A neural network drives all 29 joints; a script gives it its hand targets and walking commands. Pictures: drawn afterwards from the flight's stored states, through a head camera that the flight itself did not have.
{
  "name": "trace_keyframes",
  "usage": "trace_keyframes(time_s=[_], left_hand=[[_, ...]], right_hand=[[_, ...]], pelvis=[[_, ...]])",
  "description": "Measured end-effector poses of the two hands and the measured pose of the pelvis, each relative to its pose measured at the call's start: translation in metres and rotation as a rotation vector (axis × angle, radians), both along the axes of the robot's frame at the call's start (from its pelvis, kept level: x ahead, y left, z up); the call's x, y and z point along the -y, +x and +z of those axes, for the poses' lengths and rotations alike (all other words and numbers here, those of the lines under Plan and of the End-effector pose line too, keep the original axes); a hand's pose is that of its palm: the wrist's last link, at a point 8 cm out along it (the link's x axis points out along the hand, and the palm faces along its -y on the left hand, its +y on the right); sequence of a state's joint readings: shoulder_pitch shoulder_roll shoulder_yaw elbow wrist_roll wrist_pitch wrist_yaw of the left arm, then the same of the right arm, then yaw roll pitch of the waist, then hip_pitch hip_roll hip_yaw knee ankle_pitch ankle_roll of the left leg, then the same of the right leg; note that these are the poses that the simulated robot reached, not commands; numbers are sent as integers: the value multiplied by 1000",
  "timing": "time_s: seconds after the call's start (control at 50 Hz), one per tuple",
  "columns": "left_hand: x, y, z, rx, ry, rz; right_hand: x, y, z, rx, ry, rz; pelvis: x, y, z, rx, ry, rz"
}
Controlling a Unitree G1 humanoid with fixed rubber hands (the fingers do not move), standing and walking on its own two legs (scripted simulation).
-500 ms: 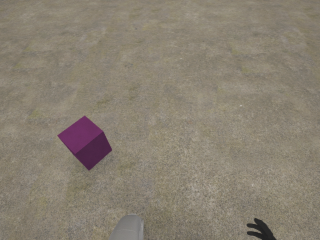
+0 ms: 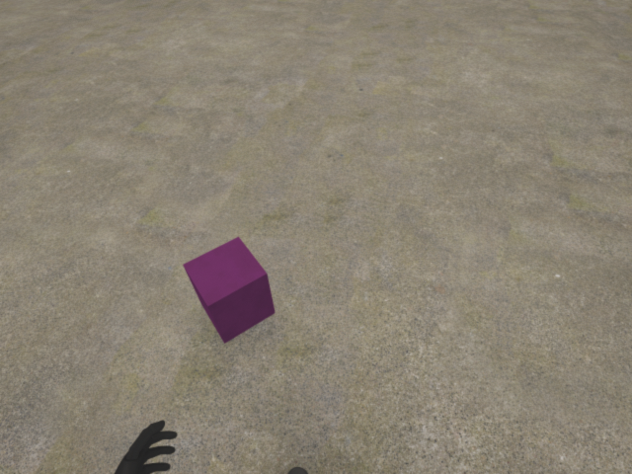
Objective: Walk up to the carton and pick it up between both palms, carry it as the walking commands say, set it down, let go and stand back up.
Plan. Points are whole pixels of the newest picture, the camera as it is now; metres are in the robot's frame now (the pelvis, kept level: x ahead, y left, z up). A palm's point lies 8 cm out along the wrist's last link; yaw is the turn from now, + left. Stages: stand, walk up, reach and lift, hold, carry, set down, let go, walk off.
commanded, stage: walk up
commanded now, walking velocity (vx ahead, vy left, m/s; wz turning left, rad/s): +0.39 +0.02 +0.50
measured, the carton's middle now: (231, 290) +0.81 +0.32 -0.65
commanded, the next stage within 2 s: none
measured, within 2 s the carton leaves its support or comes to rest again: neither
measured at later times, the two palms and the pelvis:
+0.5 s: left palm out of the picture +0.00 +0.32 -0.15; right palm (416, 410) +0.23 -0.13 -0.10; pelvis +0.07 +0.08 +0.00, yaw +14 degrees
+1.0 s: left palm (118, 338) +0.37 +0.36 -0.13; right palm (427, 373) +0.30 -0.17 -0.15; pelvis +0.30 +0.08 -0.02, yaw +21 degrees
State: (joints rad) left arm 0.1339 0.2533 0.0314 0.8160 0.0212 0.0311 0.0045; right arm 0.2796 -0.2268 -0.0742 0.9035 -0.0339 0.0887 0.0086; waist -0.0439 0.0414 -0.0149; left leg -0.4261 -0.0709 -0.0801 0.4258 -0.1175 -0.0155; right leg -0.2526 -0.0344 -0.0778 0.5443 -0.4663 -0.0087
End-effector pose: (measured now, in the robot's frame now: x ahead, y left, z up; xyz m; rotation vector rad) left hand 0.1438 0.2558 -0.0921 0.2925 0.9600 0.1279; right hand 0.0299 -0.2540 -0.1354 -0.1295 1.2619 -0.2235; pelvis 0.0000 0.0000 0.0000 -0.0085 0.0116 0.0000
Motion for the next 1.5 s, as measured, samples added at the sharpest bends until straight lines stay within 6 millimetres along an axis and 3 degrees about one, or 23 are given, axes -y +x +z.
trace_keyframes(time_s=[0.1, 0.16, 0.24, 0.34, 0.44, 0.48, 0.54, 0.68, 0.78, 0.9, 0.96, 1.0, 1.06, 1.16, 1.26, 1.38, 1.44, 1.5], left_hand=[[-15, -115, -6, -228, 35, 162], [-17, -165, -6, -342, 26, 218], [-18, -198, -9, -394, -7, 281], [-27, -201, -23, -396, -74, 343], [-53, -180, -56, -374, -149, 384], [-63, -159, -57, -351, -164, 389], [-78, -116, -51, -272, -177, 402], [-98, -29, -39, -172, -209, 380], [-105, 38, -28, -128, -199, 350], [-108, 144, -26, -59, -154, 313], [-105, 200, -31, -22, -114, 302], [-100, 222, -34, -20, -93, 316], [-89, 219, -31, -67, -90, 364], [-70, 173, -27, -212, -106, 503], [-53, 136, -33, -357, -152, 600], [-49, 132, -47, -446, -221, 634], [-64, 146, -55, -425, -232, 644], [-83, 165, -51, -394, -204, 637]], right_hand=[[5, 44, 21, 84, 17, 110], [5, 72, 34, 148, 19, 150], [-3, 105, 38, 169, 4, 208], [-43, 152, 37, 176, -9, 308], [-102, 198, 29, 209, -44, 410], [-118, 200, 31, 204, -44, 411], [-127, 187, 38, 130, -55, 406], [-118, 158, 41, -49, -85, 348], [-107, 164, 36, -130, -80, 300], [-93, 204, 17, -213, -66, 260], [-85, 237, -4, -266, -49, 261], [-83, 269, -14, -280, -37, 285], [-89, 338, -11, -197, -26, 334], [-111, 458, 0, -20, -12, 446], [-148, 543, 14, 100, 1, 530], [-204, 600, 20, 182, 17, 579], [-224, 606, 14, 177, 15, 592], [-229, 600, 12, 153, 18, 567]], pelvis=[[6, -5, 15, 16, 35, 7], [3, -3, 20, 15, 55, 22], [-8, 6, 19, 5, 55, 73], [-35, 28, 13, -7, 22, 141], [-72, 55, -7, -26, -22, 221], [-81, 66, -3, -19, -34, 240], [-89, 82, 8, -2, -52, 281], [-100, 121, 18, 39, -57, 337], [-103, 165, 18, 33, -45, 364], [-96, 235, 4, -2, -10, 370], [-90, 278, -12, -25, 2, 380], [-85, 301, -16, -24, -18, 375], [-81, 327, -7, -18, -4, 393], [-84, 363, 6, 14, 17, 406], [-93, 393, 8, 24, 4, 429], [-119, 423, 2, 29, -16, 423], [-134, 430, -3, 28, -7, 425], [-138, 429, 0, 37, -9, 412]])
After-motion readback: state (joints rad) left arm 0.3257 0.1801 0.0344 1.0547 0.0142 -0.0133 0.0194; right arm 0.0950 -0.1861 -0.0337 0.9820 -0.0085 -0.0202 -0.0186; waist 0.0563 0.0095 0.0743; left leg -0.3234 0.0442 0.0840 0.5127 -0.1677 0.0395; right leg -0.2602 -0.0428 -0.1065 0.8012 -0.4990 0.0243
